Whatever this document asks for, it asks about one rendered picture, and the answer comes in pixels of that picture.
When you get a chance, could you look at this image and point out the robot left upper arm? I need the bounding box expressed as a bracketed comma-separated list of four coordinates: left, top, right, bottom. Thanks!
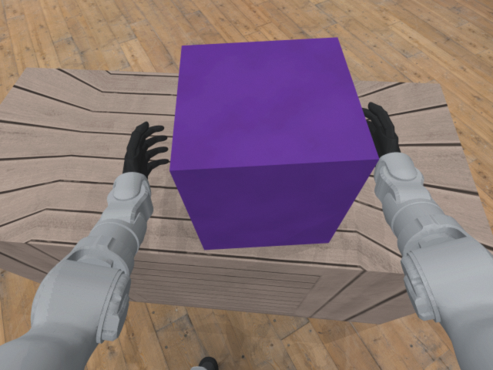
[0, 260, 131, 370]

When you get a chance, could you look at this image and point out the carton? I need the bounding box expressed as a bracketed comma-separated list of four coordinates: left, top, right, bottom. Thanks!
[169, 37, 379, 250]

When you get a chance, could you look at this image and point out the robot right hand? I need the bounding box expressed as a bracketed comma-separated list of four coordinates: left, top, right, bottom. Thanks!
[362, 102, 401, 158]

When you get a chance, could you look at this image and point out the pedestal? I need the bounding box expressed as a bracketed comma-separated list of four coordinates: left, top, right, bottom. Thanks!
[0, 67, 493, 325]

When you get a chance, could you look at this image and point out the robot left hand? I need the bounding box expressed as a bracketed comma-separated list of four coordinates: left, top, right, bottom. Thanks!
[122, 122, 169, 179]

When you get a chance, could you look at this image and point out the robot right upper arm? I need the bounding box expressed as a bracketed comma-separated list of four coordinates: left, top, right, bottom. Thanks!
[401, 237, 493, 370]

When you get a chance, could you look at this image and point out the robot left forearm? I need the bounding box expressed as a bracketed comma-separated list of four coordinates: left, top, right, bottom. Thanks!
[31, 172, 153, 327]

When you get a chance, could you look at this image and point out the robot right forearm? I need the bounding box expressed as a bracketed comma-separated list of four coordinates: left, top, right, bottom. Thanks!
[374, 152, 493, 267]

